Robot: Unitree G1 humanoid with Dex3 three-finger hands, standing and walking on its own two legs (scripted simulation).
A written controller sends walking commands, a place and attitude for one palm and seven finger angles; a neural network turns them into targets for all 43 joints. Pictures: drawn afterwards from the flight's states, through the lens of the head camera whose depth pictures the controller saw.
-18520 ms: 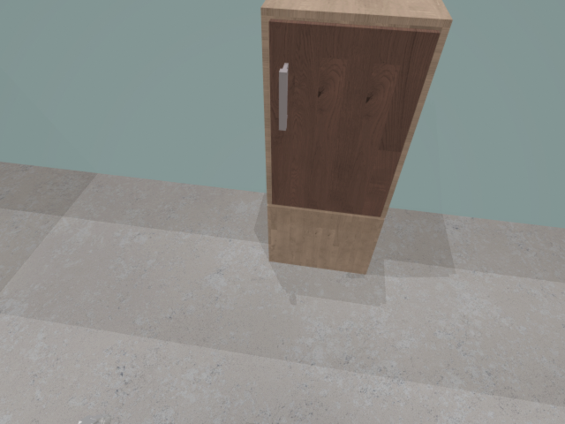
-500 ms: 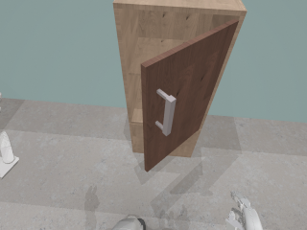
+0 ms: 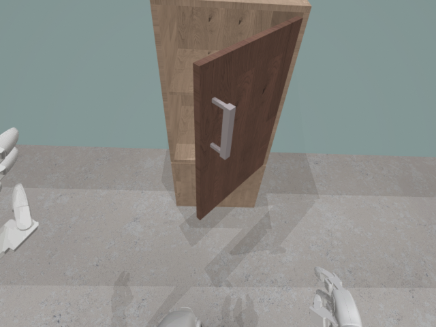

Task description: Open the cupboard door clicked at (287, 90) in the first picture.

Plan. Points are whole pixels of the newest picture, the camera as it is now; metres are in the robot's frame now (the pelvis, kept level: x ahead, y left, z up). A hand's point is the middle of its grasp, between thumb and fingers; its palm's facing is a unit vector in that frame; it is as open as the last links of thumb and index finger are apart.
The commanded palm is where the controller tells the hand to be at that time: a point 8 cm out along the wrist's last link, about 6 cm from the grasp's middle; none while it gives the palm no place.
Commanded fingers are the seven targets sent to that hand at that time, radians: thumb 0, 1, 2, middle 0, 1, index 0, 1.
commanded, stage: stop stepping back and stand still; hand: left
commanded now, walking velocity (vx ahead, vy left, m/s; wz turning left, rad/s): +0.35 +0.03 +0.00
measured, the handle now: (221, 129) +0.54 +0.05 +0.05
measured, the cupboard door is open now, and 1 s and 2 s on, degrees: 46 46 46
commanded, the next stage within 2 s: let the arm hang, fingers relaxed in 0.74 s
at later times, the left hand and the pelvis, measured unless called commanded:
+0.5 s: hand out of the picture +0.13 +0.28 +0.17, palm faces +0.48 -0.78 -0.40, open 7.4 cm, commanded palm +0.08 +0.31 +0.19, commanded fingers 0.00 0.90 0.90 -0.20 -0.30 -0.20 -0.30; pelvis -0.06 +0.01 +0.01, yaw +0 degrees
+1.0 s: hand out of the picture +0.12 +0.27 -0.06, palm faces +0.19 -0.91 -0.38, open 7.4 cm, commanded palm none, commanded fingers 0.00 0.90 0.90 -0.20 -0.30 -0.20 -0.30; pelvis -0.06 +0.03 -0.01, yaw +5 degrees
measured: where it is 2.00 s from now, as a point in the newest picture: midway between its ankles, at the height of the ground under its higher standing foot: outside the picture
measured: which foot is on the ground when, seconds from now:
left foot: up 0.00-0.04, down 0.06-0.30, up 0.32-0.52, down 0.54-1.00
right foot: down 0.00-1.00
